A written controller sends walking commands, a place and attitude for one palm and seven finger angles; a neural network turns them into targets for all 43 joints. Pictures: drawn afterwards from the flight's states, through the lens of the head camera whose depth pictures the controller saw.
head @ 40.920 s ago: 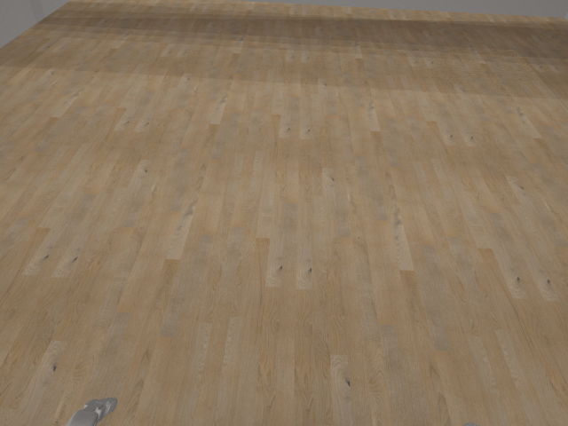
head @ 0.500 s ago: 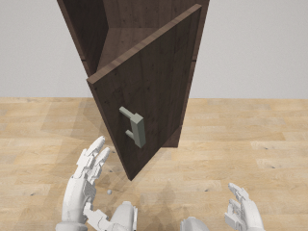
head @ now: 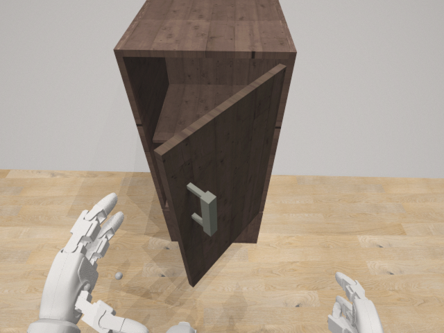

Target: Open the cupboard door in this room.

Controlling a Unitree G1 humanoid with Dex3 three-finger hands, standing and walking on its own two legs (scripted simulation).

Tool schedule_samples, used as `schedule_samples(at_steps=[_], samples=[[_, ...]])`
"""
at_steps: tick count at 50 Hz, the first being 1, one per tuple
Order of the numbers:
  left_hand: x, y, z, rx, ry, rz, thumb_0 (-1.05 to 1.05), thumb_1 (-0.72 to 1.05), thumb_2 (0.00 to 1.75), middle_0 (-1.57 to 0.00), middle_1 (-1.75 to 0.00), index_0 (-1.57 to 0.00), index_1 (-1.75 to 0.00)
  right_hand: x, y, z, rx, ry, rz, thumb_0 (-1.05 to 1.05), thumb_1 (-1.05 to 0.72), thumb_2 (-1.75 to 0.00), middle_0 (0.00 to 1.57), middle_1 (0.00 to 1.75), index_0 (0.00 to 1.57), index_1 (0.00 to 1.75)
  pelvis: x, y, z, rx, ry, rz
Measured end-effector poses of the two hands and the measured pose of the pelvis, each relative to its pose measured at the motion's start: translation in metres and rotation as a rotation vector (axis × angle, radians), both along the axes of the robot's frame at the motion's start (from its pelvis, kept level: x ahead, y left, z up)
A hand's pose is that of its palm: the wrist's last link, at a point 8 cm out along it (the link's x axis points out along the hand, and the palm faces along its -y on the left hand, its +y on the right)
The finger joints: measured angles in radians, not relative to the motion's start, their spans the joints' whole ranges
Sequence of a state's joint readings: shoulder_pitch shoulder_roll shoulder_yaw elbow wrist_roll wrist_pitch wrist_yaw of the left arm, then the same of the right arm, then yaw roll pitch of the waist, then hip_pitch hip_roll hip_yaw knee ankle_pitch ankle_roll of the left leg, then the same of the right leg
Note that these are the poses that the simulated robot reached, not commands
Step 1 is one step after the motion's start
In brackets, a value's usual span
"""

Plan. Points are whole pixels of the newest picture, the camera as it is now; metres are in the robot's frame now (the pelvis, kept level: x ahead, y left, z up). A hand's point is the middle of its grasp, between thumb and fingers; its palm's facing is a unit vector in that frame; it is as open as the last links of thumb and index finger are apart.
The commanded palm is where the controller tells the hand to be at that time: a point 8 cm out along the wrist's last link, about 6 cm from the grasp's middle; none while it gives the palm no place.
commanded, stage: draw the hand back to the body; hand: left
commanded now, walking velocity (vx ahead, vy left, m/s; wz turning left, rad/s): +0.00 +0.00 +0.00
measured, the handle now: (201, 209) +0.35 +0.07 +0.02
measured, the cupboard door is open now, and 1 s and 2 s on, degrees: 51 51 51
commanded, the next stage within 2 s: step back with the hand held close in 1.04 s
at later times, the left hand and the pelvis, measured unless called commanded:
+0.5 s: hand (32, 221) +0.22 +0.25 +0.19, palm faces +0.35 -0.85 -0.40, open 11.0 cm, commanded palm +0.17 +0.30 +0.21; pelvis +0.03 +0.02 +0.05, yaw -1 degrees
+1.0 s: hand (22, 200) +0.23 +0.26 +0.22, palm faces +0.41 -0.82 -0.40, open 7.4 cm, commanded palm +0.18 +0.30 +0.24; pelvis +0.03 +0.00 +0.07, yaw -2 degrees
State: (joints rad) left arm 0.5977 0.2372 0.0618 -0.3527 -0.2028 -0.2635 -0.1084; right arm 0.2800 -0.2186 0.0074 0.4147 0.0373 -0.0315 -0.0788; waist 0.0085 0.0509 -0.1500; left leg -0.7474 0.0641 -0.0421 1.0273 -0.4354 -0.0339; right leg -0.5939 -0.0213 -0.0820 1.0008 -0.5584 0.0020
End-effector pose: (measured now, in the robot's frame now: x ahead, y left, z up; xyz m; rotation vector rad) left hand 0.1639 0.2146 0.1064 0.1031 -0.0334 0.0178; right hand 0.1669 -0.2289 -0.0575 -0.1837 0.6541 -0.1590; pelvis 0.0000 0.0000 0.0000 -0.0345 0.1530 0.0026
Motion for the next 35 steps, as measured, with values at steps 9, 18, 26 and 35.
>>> schedule_samples(at_steps=[9,18,26,35], samples=[[-0.005,0.029,0.032,0.222,0.124,0.174,-0.01,-0.22,0.42,-0.16,-0.30,-0.17,-0.30,0.008,0.019,0.022,0.004,-0.018,-0.011,0.02,-0.91,-0.90,0.20,0.30,0.20,0.30,0.009,0.012,0.027,0.011,-0.064,-0.013],[0.006,0.061,0.068,0.288,0.055,0.292,0.00,0.08,0.55,-0.18,-0.31,-0.18,-0.31,0.018,0.037,0.034,0.004,-0.018,0.035,0.02,-0.91,-0.90,0.20,0.30,0.20,0.30,0.018,0.021,0.044,0.019,-0.125,-0.015],[0.014,0.080,0.104,0.330,-0.042,0.347,0.00,0.36,0.67,-0.19,-0.31,-0.19,-0.31,0.029,0.040,0.044,0.006,-0.029,0.053,0.02,-0.90,-0.90,0.20,0.30,0.20,0.30,0.026,0.024,0.055,0.025,-0.166,-0.026],[0.020,0.099,0.138,0.380,-0.139,0.427,0.01,0.67,0.80,-0.20,-0.31,-0.20,-0.31,0.036,0.033,0.048,-0.005,-0.012,0.064,0.02,-0.91,-0.90,0.20,0.30,0.20,0.30,0.029,0.020,0.062,0.030,-0.190,-0.031]])
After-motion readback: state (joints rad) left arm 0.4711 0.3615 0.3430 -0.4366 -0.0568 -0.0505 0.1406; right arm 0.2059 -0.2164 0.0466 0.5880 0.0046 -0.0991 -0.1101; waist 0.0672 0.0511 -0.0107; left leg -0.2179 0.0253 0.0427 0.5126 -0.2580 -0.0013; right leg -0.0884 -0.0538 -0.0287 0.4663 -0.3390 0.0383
